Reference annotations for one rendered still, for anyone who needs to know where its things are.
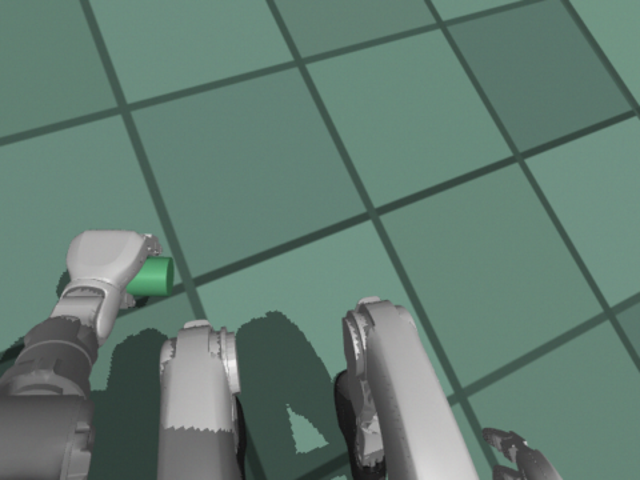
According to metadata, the left robot hand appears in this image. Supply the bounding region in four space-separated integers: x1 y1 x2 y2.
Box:
66 230 162 309

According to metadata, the right robot hand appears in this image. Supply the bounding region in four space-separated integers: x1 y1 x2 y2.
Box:
482 428 563 480

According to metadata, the can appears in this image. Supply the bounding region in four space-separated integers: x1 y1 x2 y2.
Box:
126 256 174 297

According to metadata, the right robot foot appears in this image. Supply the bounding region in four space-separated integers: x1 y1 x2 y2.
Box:
334 370 386 480

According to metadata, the left robot arm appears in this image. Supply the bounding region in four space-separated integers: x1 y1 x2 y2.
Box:
0 279 122 480

